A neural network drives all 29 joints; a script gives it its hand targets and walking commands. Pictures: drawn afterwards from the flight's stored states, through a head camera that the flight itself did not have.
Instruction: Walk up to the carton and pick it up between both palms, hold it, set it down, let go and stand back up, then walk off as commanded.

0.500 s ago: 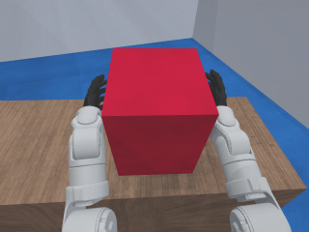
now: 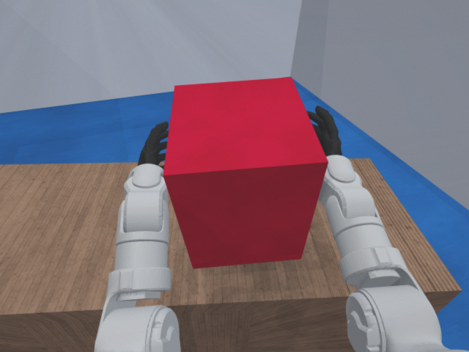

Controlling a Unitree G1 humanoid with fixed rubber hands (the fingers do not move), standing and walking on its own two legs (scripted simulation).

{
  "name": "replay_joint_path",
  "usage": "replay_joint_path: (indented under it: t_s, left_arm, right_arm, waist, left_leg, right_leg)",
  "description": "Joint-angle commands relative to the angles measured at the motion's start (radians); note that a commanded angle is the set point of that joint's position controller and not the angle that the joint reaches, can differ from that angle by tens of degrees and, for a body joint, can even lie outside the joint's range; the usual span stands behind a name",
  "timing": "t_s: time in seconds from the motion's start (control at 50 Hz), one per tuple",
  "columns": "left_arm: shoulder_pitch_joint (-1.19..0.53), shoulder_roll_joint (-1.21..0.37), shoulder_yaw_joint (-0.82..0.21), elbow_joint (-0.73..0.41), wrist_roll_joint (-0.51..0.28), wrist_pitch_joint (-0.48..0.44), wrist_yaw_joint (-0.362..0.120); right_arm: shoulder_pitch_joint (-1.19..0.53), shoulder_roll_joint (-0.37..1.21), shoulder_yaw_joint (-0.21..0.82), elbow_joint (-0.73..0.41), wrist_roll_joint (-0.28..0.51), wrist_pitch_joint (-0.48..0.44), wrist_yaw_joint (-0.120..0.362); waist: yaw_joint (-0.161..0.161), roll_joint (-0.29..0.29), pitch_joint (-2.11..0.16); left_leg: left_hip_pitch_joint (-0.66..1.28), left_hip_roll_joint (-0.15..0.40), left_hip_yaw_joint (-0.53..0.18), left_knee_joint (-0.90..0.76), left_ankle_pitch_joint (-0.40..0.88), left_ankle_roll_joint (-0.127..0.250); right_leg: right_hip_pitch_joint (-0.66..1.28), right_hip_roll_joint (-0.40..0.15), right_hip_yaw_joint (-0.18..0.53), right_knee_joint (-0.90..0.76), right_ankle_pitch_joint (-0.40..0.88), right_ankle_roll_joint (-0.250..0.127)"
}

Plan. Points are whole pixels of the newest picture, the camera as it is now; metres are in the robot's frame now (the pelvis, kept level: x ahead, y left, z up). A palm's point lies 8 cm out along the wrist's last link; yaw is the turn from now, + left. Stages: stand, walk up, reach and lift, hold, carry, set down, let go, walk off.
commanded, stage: hold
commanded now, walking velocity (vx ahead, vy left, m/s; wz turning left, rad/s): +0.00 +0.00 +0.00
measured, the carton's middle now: (240, 176) +0.38 -0.01 +0.15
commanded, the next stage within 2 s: set down in 0.88 s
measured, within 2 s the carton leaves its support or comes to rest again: neither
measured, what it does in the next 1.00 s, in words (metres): stands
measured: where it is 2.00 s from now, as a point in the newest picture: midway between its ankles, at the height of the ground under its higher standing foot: outside the picture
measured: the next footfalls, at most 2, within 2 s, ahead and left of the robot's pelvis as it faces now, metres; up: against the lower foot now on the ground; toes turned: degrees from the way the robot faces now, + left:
none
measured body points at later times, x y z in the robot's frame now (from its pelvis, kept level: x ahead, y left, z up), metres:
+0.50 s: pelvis +0.00 +0.00 +0.00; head -0.02 +0.02 +0.45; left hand +0.37 +0.15 +0.18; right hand +0.37 -0.15 +0.19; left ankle +0.03 +0.12 -0.75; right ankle +0.02 -0.12 -0.75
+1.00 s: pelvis +0.01 +0.00 +0.00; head -0.04 +0.02 +0.45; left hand +0.39 +0.14 +0.18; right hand +0.39 -0.15 +0.20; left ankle +0.03 +0.12 -0.75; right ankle +0.02 -0.12 -0.75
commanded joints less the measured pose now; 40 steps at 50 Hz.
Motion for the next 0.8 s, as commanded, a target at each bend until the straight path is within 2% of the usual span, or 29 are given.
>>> replay_joint_path:
  t_s: [0.0,0.08,0.12,0.16,0.2,0.22,0.28,0.3,0.34,0.36,0.4,0.44,0.46,0.5,0.52,0.54,0.58,0.6,0.62,0.64,0.66,0.74,0.78]
  left_arm:
    - [-0.653,-0.453,-0.342,-0.062,-0.110,-0.062,-0.149]
    - [-0.597,-0.471,-0.427,-0.205,-0.148,-0.062,-0.159]
    - [-0.577,-0.483,-0.490,-0.313,-0.190,-0.074,-0.153]
    - [-0.540,-0.488,-0.543,-0.374,-0.219,-0.071,-0.144]
    - [-0.453,-0.461,-0.513,-0.350,-0.187,-0.035,-0.150]
    - [-0.398,-0.433,-0.475,-0.322,-0.156,-0.010,-0.162]
    - [-0.348,-0.410,-0.433,-0.322,-0.114,0.045,-0.199]
    - [-0.355,-0.424,-0.453,-0.341,-0.128,0.051,-0.204]
    - [-0.374,-0.442,-0.474,-0.388,-0.147,0.053,-0.202]
    - [-0.388,-0.442,-0.475,-0.395,-0.147,0.051,-0.199]
    - [-0.443,-0.449,-0.511,-0.410,-0.175,0.037,-0.187]
    - [-0.468,-0.455,-0.533,-0.424,-0.188,0.027,-0.173]
    - [-0.479,-0.452,-0.520,-0.401,-0.192,0.025,-0.167]
    - [-0.503,-0.434,-0.481,-0.314,-0.171,0.027,-0.164]
    - [-0.524,-0.413,-0.435,-0.276,-0.142,0.032,-0.165]
    - [-0.540,-0.411,-0.413,-0.234,-0.132,0.035,-0.168]
    - [-0.571,-0.396,-0.355,-0.153,-0.098,0.038,-0.176]
    - [-0.595,-0.396,-0.337,-0.140,-0.090,0.031,-0.182]
    - [-0.636,-0.408,-0.340,-0.116,-0.097,0.019,-0.181]
    - [-0.665,-0.417,-0.349,-0.111,-0.104,0.007,-0.179]
    - [-0.683,-0.423,-0.346,-0.081,-0.117,-0.005,-0.179]
    - [-0.811,-0.494,-0.429,-0.133,-0.178,-0.079,-0.141]
    - [-0.840,-0.497,-0.438,-0.112,-0.193,-0.103,-0.122]
  right_arm:
    - [-0.567,0.573,0.333,-0.132,0.031,-0.027,0.097]
    - [-0.521,0.572,0.448,-0.268,0.111,-0.025,0.056]
    - [-0.507,0.584,0.518,-0.380,0.152,-0.026,0.033]
    - [-0.477,0.585,0.579,-0.474,0.185,-0.015,0.013]
    - [-0.399,0.532,0.575,-0.462,0.187,0.017,-0.001]
    - [-0.328,0.502,0.554,-0.409,0.183,0.041,-0.005]
    - [-0.294,0.441,0.525,-0.414,0.176,0.074,-0.007]
    - [-0.313,0.435,0.521,-0.448,0.179,0.076,-0.007]
    - [-0.363,0.446,0.535,-0.530,0.192,0.062,-0.006]
    - [-0.392,0.453,0.540,-0.554,0.193,0.058,-0.005]
    - [-0.426,0.465,0.533,-0.573,0.184,0.047,0.004]
    - [-0.437,0.468,0.530,-0.574,0.175,0.038,0.015]
    - [-0.453,0.470,0.521,-0.554,0.161,0.038,0.022]
    - [-0.483,0.459,0.476,-0.486,0.134,0.040,0.037]
    - [-0.480,0.451,0.440,-0.415,0.114,0.047,0.048]
    - [-0.497,0.451,0.409,-0.375,0.095,0.047,0.057]
    - [-0.528,0.449,0.355,-0.294,0.052,0.048,0.079]
    - [-0.528,0.454,0.327,-0.249,0.034,0.044,0.088]
    - [-0.570,0.468,0.305,-0.250,0.017,0.030,0.099]
    - [-0.598,0.480,0.288,-0.237,0.009,0.012,0.107]
    - [-0.631,0.493,0.274,-0.232,-0.004,-0.001,0.113]
    - [-0.696,0.589,0.296,-0.225,0.003,-0.050,0.124]
    - [-0.709,0.618,0.307,-0.199,0.004,-0.056,0.126]
  waist:
    - [0.020,-0.004,-0.229]
    - [0.002,0.015,-0.331]
    - [-0.014,0.018,-0.445]
    - [-0.026,0.041,-0.503]
    - [-0.024,0.064,-0.438]
    - [-0.022,0.059,-0.375]
    - [-0.018,0.064,-0.319]
    - [-0.027,0.060,-0.319]
    - [-0.019,0.075,-0.351]
    - [-0.018,0.059,-0.353]
    - [-0.030,0.082,-0.376]
    - [-0.024,0.094,-0.382]
    - [-0.015,0.087,-0.389]
    - [-0.007,0.066,-0.338]
    - [0.001,0.066,-0.284]
    - [-0.002,0.062,-0.246]
    - [0.016,0.043,-0.173]
    - [0.016,0.036,-0.166]
    - [0.016,0.038,-0.170]
    - [0.011,0.046,-0.183]
    - [0.013,0.026,-0.180]
    - [0.003,0.035,-0.283]
    - [0.019,0.025,-0.309]
  left_leg:
    - [0.035,-0.042,0.073,-0.100,-0.012,0.044]
    - [0.126,-0.052,0.056,-0.032,0.249,0.007]
    - [0.160,-0.058,0.038,0.013,0.380,-0.013]
    - [0.185,-0.059,0.022,0.048,0.478,-0.035]
    - [0.190,-0.054,0.019,0.037,0.478,-0.046]
    - [0.187,-0.054,0.023,0.025,0.448,-0.041]
    - [0.183,-0.046,0.033,-0.005,0.401,-0.039]
    - [0.186,-0.043,0.030,-0.007,0.406,-0.041]
    - [0.185,-0.042,0.030,0.005,0.433,-0.047]
    - [0.180,-0.041,0.031,0.004,0.415,-0.045]
    - [0.182,-0.037,0.023,0.007,0.400,-0.051]
    - [0.180,-0.030,0.022,0.006,0.375,-0.054]
    - [0.171,-0.029,0.023,-0.003,0.341,-0.046]
    - [0.115,-0.032,0.032,-0.040,0.190,-0.025]
    - [0.078,-0.030,0.042,-0.069,0.091,-0.014]
    - [0.054,-0.029,0.042,-0.091,0.011,-0.004]
    - [-0.014,-0.026,0.059,-0.143,-0.160,0.022]
    - [-0.025,-0.022,0.066,-0.162,-0.199,0.035]
    - [-0.049,-0.014,0.064,-0.177,-0.234,0.044]
    - [-0.055,-0.010,0.065,-0.180,-0.246,0.046]
    - [-0.063,-0.013,0.065,-0.180,-0.257,0.050]
    - [-0.017,-0.028,0.060,-0.126,-0.154,0.038]
    - [-0.005,-0.031,0.057,-0.112,-0.140,0.039]
  right_leg:
    - [0.038,0.027,-0.075,-0.070,-0.007,0.028]
    - [0.147,0.045,-0.072,-0.032,0.297,0.045]
    - [0.214,0.053,-0.068,-0.001,0.479,0.056]
    - [0.230,0.058,-0.060,0.011,0.577,0.059]
    - [0.204,0.059,-0.060,-0.003,0.563,0.057]
    - [0.208,0.056,-0.058,-0.017,0.531,0.054]
    - [0.208,0.061,-0.055,-0.033,0.453,0.044]
    - [0.201,0.067,-0.062,-0.036,0.432,0.042]
    - [0.212,0.071,-0.068,-0.030,0.431,0.035]
    - [0.206,0.070,-0.067,-0.034,0.421,0.036]
    - [0.174,0.072,-0.073,-0.035,0.354,0.029]
    - [0.146,0.075,-0.075,-0.039,0.289,0.019]
    - [0.131,0.071,-0.076,-0.046,0.256,0.017]
    - [0.100,0.061,-0.079,-0.063,0.140,0.012]
    - [0.076,0.051,-0.076,-0.072,0.059,0.009]
    - [0.055,0.044,-0.079,-0.078,-0.006,0.006]
    - [0.019,0.034,-0.080,-0.092,-0.153,-0.002]
    - [0.011,0.034,-0.085,-0.090,-0.187,-0.004]
    - [0.004,0.032,-0.090,-0.081,-0.206,-0.001]
    - [0.011,0.036,-0.097,-0.070,-0.203,-0.003]
    - [-0.004,0.031,-0.099,-0.071,-0.222,0.000]
    - [-0.041,0.028,-0.094,-0.057,-0.155,0.008]
    - [-0.057,0.030,-0.090,-0.057,-0.144,0.012]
